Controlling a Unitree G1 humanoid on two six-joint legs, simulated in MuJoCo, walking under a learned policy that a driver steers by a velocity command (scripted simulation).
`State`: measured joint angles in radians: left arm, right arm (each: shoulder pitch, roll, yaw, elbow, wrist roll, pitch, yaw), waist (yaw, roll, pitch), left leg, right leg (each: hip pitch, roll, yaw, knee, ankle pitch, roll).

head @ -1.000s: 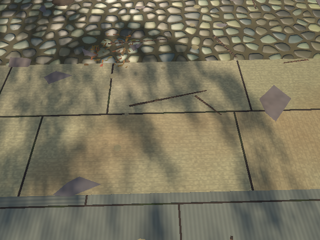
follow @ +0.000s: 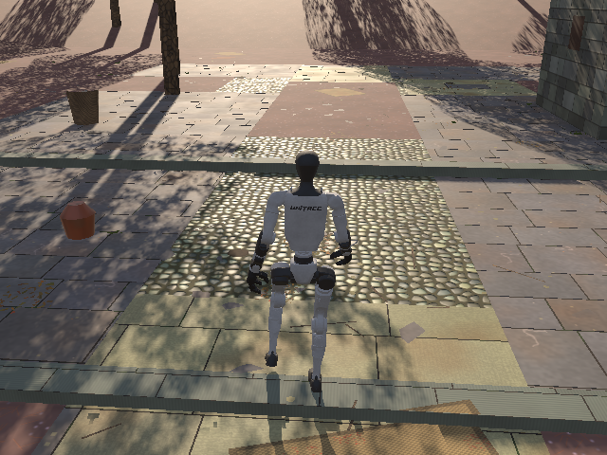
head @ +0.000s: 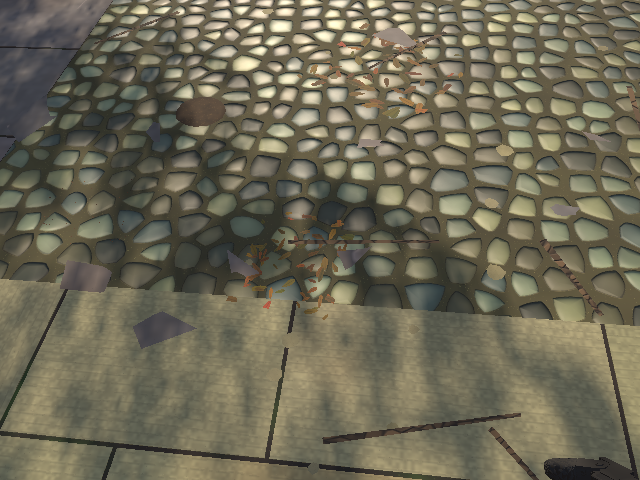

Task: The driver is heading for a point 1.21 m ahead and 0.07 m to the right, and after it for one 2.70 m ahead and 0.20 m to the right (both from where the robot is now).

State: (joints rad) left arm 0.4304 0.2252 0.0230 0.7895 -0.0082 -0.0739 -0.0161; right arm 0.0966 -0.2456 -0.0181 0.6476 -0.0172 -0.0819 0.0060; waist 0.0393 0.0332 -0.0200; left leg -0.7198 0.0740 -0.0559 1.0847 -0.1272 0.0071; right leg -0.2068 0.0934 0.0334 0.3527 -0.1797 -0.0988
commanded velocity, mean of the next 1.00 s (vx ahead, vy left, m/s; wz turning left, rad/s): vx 0.25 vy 0.00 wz -0.26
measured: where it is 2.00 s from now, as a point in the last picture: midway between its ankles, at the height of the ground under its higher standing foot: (401, 396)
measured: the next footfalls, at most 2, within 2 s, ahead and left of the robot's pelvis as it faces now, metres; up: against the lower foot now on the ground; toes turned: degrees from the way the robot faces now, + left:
left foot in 0.24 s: +0.32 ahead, +0.13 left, +0.00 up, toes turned -13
right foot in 0.66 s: +0.37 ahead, -0.13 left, +0.00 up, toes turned -14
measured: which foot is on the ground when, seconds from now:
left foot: up 0.00-0.22, down 0.24-1.00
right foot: down 0.00-0.26, up 0.28-0.64, down 0.66-1.00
